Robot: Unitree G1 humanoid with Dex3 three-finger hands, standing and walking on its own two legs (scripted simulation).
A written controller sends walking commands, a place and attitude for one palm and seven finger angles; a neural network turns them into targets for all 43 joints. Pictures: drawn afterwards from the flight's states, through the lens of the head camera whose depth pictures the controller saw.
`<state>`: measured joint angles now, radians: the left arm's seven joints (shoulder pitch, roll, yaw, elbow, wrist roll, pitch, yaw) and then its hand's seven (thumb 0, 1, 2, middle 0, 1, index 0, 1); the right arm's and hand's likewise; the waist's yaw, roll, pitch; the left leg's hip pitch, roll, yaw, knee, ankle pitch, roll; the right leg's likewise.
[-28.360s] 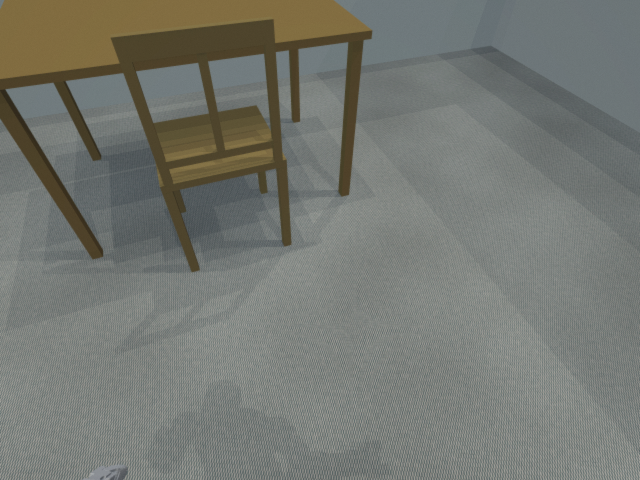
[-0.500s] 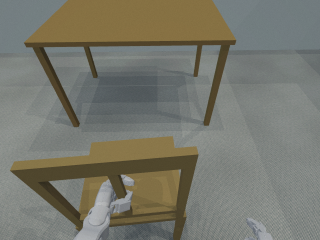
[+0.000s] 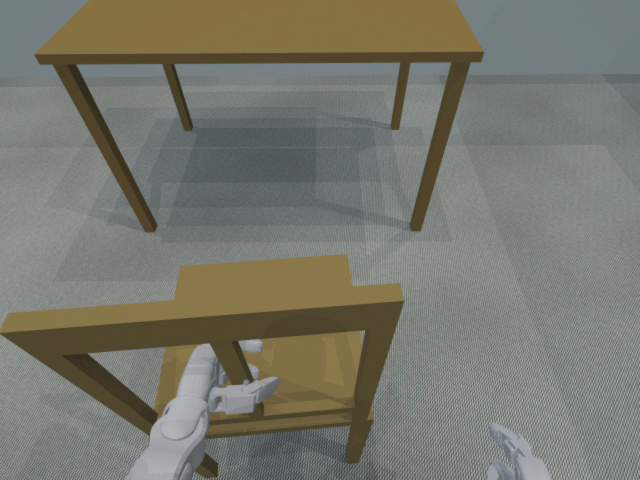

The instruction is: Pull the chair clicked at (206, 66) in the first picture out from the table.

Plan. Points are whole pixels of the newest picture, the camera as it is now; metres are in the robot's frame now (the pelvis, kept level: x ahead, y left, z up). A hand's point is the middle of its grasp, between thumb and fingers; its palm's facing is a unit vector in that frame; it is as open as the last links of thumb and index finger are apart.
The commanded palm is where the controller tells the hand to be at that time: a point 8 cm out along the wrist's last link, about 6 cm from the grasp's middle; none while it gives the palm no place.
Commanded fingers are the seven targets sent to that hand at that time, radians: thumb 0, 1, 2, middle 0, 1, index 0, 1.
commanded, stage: open the thumb and straighten the fingers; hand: left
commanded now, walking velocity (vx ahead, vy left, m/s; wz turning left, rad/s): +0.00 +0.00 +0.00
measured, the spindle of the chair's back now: (242, 380) +0.27 +0.12 -0.08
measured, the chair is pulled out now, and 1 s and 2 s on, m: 0.66 0.66 0.66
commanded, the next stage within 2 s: draw the fingers out of the gap in 0.50 s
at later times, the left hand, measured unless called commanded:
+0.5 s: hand (239, 385) +0.25 +0.12 -0.05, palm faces -0.07 -0.99 -0.13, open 17.0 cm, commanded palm +0.24 +0.17 -0.03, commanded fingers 0.00 -0.55 0.20 0.00 0.00 0.00 0.00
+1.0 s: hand (225, 443) +0.18 +0.13 -0.05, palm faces -0.03 -0.99 -0.13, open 17.5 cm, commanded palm +0.17 +0.17 -0.03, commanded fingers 0.00 -0.55 0.20 0.00 0.00 0.00 0.00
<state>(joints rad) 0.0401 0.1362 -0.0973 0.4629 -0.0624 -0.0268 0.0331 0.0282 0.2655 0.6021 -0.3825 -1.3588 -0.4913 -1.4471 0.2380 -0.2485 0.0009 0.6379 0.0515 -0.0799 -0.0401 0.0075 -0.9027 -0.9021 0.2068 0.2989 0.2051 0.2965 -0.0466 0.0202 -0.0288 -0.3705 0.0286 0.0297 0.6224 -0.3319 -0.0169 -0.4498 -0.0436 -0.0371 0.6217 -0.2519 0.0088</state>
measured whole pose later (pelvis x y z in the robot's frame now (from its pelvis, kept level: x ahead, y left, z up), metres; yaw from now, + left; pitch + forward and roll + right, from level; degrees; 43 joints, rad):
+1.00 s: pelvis +0.02 +0.00 -0.03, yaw +3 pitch +9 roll +0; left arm 0.51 0.18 -0.14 -0.14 -0.04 0.19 0.01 -0.01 -0.54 0.21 -0.01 0.00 0.00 0.00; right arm 0.27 -0.25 0.01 0.49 0.03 -0.17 -0.10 0.01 -0.90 -0.90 0.21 0.30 0.20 0.30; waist -0.03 0.05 -0.12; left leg -0.58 0.02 -0.03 0.90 -0.49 -0.02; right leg -0.63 -0.06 -0.08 0.88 -0.41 0.01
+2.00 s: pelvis +0.00 +0.01 -0.05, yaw +2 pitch +9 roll -2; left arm 0.75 0.25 0.06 -0.45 -0.24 -0.18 -0.15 -0.02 -0.52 0.22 -0.01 -0.01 -0.03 -0.02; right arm 0.23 -0.18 0.00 0.50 0.08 -0.19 -0.10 0.01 -0.90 -0.90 0.21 0.30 0.20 0.30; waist 0.02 0.07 -0.13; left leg -0.66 0.03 -0.03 1.04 -0.53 0.00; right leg -0.69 -0.06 -0.08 0.97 -0.43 0.02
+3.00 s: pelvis +0.04 -0.02 +0.01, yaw +4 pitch -2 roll +0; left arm 0.63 0.47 0.13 -0.36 -0.04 0.21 0.11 0.01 0.88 0.89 -0.21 -0.30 -0.47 -0.39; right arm 0.18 -0.25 0.04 0.71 0.04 -0.30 -0.12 0.01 -0.90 -0.90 0.21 0.30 0.20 0.30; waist 0.09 0.10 0.07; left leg -0.12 0.04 -0.05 0.51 -0.34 -0.05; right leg -0.19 -0.03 -0.12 0.55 -0.31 -0.02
